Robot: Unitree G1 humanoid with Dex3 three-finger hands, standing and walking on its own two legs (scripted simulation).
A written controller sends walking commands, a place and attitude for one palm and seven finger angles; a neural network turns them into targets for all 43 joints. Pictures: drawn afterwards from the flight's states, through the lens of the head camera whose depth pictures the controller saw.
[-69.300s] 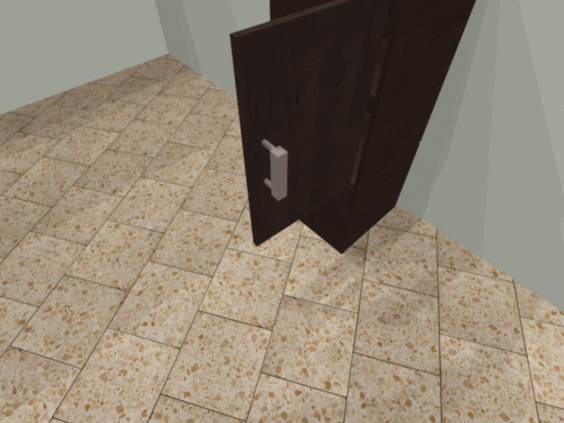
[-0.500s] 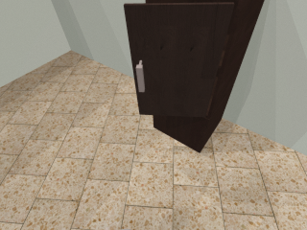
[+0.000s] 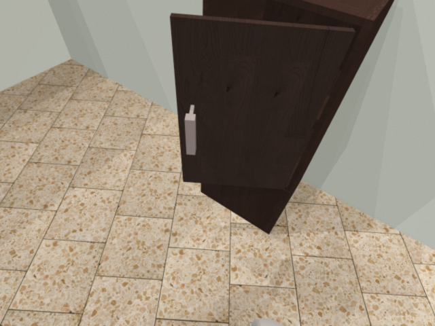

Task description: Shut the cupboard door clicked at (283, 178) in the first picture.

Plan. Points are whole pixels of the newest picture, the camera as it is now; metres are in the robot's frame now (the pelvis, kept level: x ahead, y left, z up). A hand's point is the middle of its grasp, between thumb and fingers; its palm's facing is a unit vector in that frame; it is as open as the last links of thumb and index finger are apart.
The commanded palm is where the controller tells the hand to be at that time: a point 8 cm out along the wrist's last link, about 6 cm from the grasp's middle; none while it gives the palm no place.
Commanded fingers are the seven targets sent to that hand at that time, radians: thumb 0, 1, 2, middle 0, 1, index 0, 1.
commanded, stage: take the last steps up to it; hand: left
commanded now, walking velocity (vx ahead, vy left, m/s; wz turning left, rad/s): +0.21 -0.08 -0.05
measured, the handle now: (191, 129) +0.61 +0.10 -0.05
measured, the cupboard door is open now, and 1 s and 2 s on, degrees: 31 31 31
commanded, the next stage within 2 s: come to a stop and stand still in 0.16 s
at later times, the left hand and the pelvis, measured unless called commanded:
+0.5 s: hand (169, 299) +0.20 +0.11 -0.16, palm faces +0.01 -0.97 -0.24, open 7.2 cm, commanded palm none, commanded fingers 0.00 0.90 0.90 -0.20 -0.30 -0.20 -0.30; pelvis +0.14 -0.07 +0.00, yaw -1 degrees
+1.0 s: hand out of the picture +0.13 +0.20 -0.19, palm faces +0.04 -0.98 -0.18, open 7.4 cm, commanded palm none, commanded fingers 0.00 0.90 0.90 -0.20 -0.30 -0.20 -0.30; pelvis +0.11 +0.00 +0.00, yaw +0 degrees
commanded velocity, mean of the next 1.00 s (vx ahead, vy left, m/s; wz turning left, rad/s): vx -0.04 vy -0.02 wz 0.00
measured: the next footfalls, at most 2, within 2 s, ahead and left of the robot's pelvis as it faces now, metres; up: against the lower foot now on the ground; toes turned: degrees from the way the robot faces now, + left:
right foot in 0.22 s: +0.20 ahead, -0.16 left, +0.00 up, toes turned -6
left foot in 0.78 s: +0.17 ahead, +0.11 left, +0.00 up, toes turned +2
